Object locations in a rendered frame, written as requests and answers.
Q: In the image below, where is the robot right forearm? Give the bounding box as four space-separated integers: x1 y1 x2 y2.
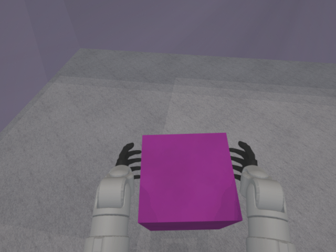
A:
239 165 296 252

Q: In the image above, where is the robot left forearm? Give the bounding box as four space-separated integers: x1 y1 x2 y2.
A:
83 165 134 252

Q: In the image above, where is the carton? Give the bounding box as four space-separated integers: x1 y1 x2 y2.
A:
138 133 243 231

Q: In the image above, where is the left robot hand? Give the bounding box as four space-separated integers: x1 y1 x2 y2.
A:
115 143 141 179

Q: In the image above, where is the right robot hand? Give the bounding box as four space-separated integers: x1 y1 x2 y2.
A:
229 141 258 180

